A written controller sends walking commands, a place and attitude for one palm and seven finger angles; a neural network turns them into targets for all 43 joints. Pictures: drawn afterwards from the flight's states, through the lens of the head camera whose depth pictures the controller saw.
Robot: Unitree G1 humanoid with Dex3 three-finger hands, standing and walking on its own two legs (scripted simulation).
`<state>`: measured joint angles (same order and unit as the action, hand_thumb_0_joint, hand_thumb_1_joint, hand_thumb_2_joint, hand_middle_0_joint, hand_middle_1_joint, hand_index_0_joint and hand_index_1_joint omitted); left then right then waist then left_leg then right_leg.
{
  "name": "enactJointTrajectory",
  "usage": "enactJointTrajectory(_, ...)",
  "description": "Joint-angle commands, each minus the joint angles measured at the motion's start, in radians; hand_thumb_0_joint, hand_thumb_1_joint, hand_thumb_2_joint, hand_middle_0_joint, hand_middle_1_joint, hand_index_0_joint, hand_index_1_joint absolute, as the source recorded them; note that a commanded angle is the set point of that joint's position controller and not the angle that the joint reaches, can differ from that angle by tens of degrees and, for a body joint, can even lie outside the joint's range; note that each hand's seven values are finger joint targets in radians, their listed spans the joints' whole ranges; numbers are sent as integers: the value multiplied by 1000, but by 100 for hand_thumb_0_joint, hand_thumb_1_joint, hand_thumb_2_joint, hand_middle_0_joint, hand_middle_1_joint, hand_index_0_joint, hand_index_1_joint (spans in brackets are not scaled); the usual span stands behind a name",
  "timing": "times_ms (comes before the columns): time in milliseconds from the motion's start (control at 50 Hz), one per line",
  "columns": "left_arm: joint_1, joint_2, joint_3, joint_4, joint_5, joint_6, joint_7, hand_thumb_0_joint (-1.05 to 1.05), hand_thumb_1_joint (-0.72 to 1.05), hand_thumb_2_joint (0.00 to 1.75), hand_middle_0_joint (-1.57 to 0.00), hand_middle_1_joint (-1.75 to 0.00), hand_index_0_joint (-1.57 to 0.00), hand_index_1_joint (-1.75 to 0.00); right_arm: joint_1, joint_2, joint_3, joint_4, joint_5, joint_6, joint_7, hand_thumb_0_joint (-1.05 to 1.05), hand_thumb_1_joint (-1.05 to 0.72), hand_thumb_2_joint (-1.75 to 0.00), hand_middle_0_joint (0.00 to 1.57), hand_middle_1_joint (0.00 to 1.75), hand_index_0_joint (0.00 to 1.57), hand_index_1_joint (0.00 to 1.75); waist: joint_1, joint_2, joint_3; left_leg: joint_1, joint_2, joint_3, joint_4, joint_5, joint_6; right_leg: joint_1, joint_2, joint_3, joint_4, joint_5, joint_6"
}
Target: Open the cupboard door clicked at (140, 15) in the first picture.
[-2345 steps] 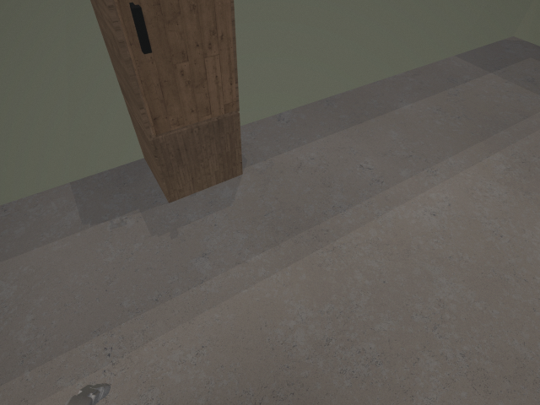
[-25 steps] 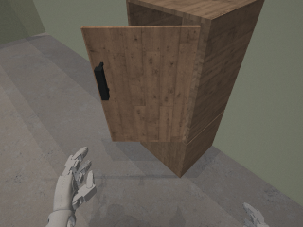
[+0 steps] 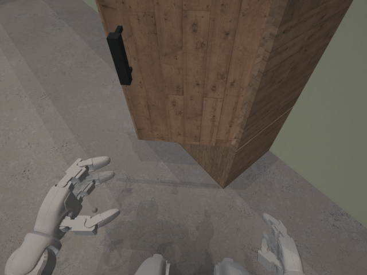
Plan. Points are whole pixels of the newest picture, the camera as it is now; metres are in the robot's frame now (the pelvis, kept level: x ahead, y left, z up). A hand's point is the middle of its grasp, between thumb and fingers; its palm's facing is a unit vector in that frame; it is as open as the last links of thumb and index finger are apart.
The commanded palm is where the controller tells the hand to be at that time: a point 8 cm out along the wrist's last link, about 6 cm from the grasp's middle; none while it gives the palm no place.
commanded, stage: raise the hand with hooked fingers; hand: left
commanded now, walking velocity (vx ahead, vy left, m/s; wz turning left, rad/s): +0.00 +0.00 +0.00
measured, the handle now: (123, 56) +0.59 +0.20 +0.14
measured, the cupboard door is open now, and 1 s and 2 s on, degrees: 45 45 45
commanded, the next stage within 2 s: move the hooked fingers beside the handle in 1.34 s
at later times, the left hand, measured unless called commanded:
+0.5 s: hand (45, 169) +0.27 +0.26 +0.13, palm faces +0.03 -1.00 -0.07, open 13.4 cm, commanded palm +0.24 +0.31 +0.12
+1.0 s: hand (36, 139) +0.32 +0.29 +0.15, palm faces -0.01 -1.00 -0.04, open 14.0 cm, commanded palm +0.28 +0.33 +0.16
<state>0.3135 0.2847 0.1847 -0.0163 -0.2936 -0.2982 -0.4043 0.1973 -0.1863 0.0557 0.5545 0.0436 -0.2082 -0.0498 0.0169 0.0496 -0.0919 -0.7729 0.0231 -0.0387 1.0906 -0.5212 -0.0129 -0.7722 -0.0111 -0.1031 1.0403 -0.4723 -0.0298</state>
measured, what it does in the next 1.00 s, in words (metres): stands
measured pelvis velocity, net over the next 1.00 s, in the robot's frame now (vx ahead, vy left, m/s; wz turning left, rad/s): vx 0.01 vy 0.02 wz -0.02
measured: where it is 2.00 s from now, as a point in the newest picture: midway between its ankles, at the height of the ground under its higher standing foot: outside the picture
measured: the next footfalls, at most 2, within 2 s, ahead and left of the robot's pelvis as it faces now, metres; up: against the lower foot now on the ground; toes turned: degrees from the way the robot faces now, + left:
none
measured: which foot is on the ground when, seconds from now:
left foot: down 0.00-1.00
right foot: down 0.00-1.00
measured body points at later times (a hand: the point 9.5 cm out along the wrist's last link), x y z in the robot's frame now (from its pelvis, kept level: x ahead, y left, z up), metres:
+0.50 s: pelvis +0.02 +0.02 +0.03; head +0.04 +0.03 +0.48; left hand +0.26 +0.32 +0.13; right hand +0.19 -0.23 -0.02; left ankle +0.01 +0.12 -0.67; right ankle +0.03 -0.10 -0.67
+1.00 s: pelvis +0.01 +0.02 +0.05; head +0.04 +0.01 +0.50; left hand +0.31 +0.34 +0.15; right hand +0.16 -0.24 -0.03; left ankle +0.01 +0.12 -0.67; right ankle +0.03 -0.10 -0.67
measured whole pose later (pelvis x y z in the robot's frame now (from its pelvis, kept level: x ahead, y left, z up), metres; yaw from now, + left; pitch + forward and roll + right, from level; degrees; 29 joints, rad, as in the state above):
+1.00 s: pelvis +0.01 +0.02 +0.05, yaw -1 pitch +5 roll -1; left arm -0.10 0.46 0.43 0.40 -0.34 -0.08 -0.51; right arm 0.31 -0.29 0.05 0.57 0.06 -0.21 -0.10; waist 0.00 0.03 -0.06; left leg -0.45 0.01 0.01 0.74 -0.39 0.02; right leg -0.46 -0.02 -0.06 0.70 -0.33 0.00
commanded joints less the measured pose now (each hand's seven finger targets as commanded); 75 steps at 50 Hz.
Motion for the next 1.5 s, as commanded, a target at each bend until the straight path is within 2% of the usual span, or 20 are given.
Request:
enactJointTrajectory(0, 131, 188, 292, -220, -106, 59, 58, 0, -1, 51, -27, -88, -27, -88, -53, -149, -98, -212, 8, -43, -35, 0, -90, -90, 20, 30, 20, 30, 59, -103, -335, 114, -42, 16, -222, 373, 29, 436, -15, 108, -239, 362, 32)
enactJointTrajectory(80, 99, 150, 269, -278, -88, -47, 141, 0, -10, 47, -27, -94, -27, -94, -29, -139, -102, -178, -4, -57, -22, 0, -90, -90, 20, 30, 20, 30, 44, -53, -227, 156, -33, 13, -267, 440, 21, 370, 12, 54, -214, 441, 16)
enactJointTrajectory(140, 19, 105, 163, -188, -45, -96, 110, 0, -17, 44, -28, -99, -28, -99, 20, -170, -104, -140, -4, -70, -16, 0, -90, -90, 20, 30, 20, 30, -32, -14, -135, 172, -29, 19, -263, 382, 27, 245, 15, 47, -235, 342, 24)
enactJointTrajectory(180, -44, 109, 127, -130, -46, -89, 58, 0, -22, 42, -28, -102, -28, -102, 34, -197, -103, -137, 2, -79, -24, 0, -90, -90, 20, 30, 20, 30, -58, -39, -90, 163, -29, 14, -266, 314, 32, 214, 17, 59, -266, 254, 20)
enactJointTrajectory(280, -168, 284, 251, -159, -77, -58, -11, 0, -34, 37, -29, -110, -29, -110, 36, -225, -99, -142, 11, -99, -49, 0, -90, -90, 20, 30, 20, 30, -21, 38, -214, 243, -32, 11, -305, 323, 37, 317, 8, 75, -299, 236, 13)
enactJointTrajectory(320, -179, 304, 297, -195, -91, -62, 2, 0, -38, 35, -29, -112, -29, -112, 29, -212, -95, -145, 12, -101, -52, 0, -90, -90, 20, 30, 20, 30, -2, 60, -261, 293, -28, 10, -328, 374, 35, 355, 12, 57, -294, 288, 11)
enactJointTrajectory(380, -206, 317, 336, -157, -109, -54, 35, 0, -45, 32, -30, -117, -30, -117, 28, -207, -82, -140, 6, -98, -49, 0, -90, -90, 20, 30, 20, 30, 13, 73, -207, 304, -25, 2, -351, 408, 25, 362, 25, 38, -297, 323, 2)
enactJointTrajectory(500, -290, 243, 227, 28, -77, 74, -6, 0, -50, 30, -30, -120, -30, -120, 33, -222, -73, -142, 21, -74, -46, 0, -90, -90, 20, 30, 20, 30, -21, 66, -85, 322, -17, 2, -405, 375, 18, 315, 26, 20, -342, 308, 7)
enactJointTrajectory(580, -437, 316, 254, 54, -67, 131, -41, 0, -50, 30, -30, -120, -30, -120, 27, -236, -68, -151, 21, -69, -61, 0, -90, -90, 20, 30, 20, 30, -21, 6, -93, 330, -20, -6, -425, 337, 27, 347, 26, 31, -373, 274, 5)
enactJointTrajectory(680, -587, 432, 367, 2, -79, 67, -31, 0, -50, 30, -30, -120, -30, -120, 24, -223, -54, -140, 6, -73, -69, 0, -90, -90, 20, 30, 20, 30, -1, 43, -196, 412, -21, -15, -441, 399, 19, 402, 31, 36, -376, 310, -1)
enactJointTrajectory(740, -603, 412, 359, 66, -78, 50, -40, 0, -50, 30, -30, -120, -30, -120, 27, -217, -52, -122, 10, -74, -69, 0, -90, -90, 20, 30, 20, 30, -9, 75, -185, 438, -18, -14, -460, 402, 14, 394, 29, 33, -388, 309, 0)
enactJointTrajectory(840, -613, 390, 317, 277, -74, 148, -100, 0, -50, 30, -30, -120, -30, -120, 33, -236, -53, -113, 22, -57, -77, 0, -90, -90, 20, 30, 20, 30, -15, 28, -97, 383, -24, -4, -485, 344, 23, 387, 21, 36, -427, 280, 2)
enactJointTrajectory(900, -589, 371, 289, 266, -71, 175, -126, 0, -50, 30, -30, -120, -30, -120, 34, -241, -60, -131, 24, -57, -69, 0, -90, -90, 20, 30, 20, 30, -6, 16, -130, 396, -27, 0, -481, 388, 28, 413, 21, 37, -427, 320, 1)
enactJointTrajectory(980, -587, 444, 366, 160, -81, 118, -94, 0, -50, 30, -30, -120, -30, -120, 37, -237, -66, -141, 9, -60, -55, 0, -90, -90, 20, 30, 20, 30, 9, -8, -181, 407, -26, 6, -469, 432, 29, 451, 24, 48, -422, 360, -1)
enactJointTrajectory(1060, -617, 452, 403, 113, -85, 51, -51, 0, -50, 30, -30, -120, -30, -120, 43, -227, -68, -131, 6, -64, -54, 0, -90, -90, 20, 30, 20, 30, 5, 41, -199, 428, -26, 13, -475, 428, 26, 446, 25, 50, -416, 360, 3)
enactJointTrajectory(1120, -628, 432, 375, 138, -67, 52, -46, 0, -50, 30, -30, -120, -30, -120, 44, -223, -66, -119, 9, -61, -58, 0, -90, -90, 20, 30, 20, 30, -6, 100, -170, 429, -28, 24, -478, 406, 28, 434, 22, 59, -426, 347, 3)
enactJointTrajectory(1220, -610, 393, 318, 193, -62, 102, -78, 0, -50, 30, -30, -120, -30, -120, 39, -230, -68, -119, 18, -56, -69, 0, -90, -90, 20, 30, 20, 30, -18, 39, -136, 403, -27, 26, -480, 362, 36, 430, 18, 65, -448, 321, 9)
enactJointTrajectory(1360, -618, 418, 361, 202, -83, 89, -79, 0, -50, 30, -30, -120, -30, -120, 33, -228, -65, -120, 14, -58, -72, 0, -90, -90, 20, 30, 20, 30, -12, -30, -156, 386, -29, 27, -471, 362, 36, 451, 16, 74, -450, 327, 16)
enactJointTrajectory(1460, -709, 423, 342, 214, -66, 76, -74, 0, -50, 30, -30, -120, -30, -120, 39, -226, -64, -103, 14, -55, -74, 0, -90, -90, 20, 30, 20, 30, -28, 37, -165, 407, -30, 32, -464, 382, 34, 433, 15, 75, -437, 357, 14)
enactJointTrajectory(1480, -725, 442, 353, 238, -66, 79, -76, 0, -50, 30, -30, -120, -30, -120, 46, -229, -62, -98, 12, -51, -75, 0, -90, -90, 20, 30, 20, 30, -28, 12, -151, 392, -29, 33, -456, 379, 35, 443, 15, 84, -440, 358, 13)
